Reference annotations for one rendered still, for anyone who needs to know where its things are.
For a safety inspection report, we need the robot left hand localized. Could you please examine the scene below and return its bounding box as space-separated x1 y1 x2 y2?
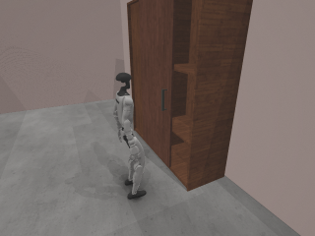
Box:
117 130 122 143

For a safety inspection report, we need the robot left foot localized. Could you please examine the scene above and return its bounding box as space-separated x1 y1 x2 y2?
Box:
125 179 133 186

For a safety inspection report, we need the robot right hand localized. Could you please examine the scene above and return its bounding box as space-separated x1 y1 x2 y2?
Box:
130 145 141 162

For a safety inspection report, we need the robot foot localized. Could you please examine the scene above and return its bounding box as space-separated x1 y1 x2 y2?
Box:
125 179 133 186
127 190 147 200

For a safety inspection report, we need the robot right forearm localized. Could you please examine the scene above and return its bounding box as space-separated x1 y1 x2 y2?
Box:
123 120 136 148

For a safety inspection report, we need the left robot upper arm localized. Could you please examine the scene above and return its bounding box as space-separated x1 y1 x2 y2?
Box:
112 91 119 115

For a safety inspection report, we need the right robot upper arm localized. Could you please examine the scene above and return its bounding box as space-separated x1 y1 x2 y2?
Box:
121 96 133 126

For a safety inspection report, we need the robot left forearm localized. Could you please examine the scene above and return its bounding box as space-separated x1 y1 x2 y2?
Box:
113 113 122 130

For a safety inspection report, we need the robot right foot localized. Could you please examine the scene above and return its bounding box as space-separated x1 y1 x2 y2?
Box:
127 190 147 200

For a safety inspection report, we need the wardrobe door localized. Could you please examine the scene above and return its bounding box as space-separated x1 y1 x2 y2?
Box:
130 1 144 135
139 0 176 167

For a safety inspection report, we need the handle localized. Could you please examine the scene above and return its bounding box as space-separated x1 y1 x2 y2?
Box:
161 88 167 111

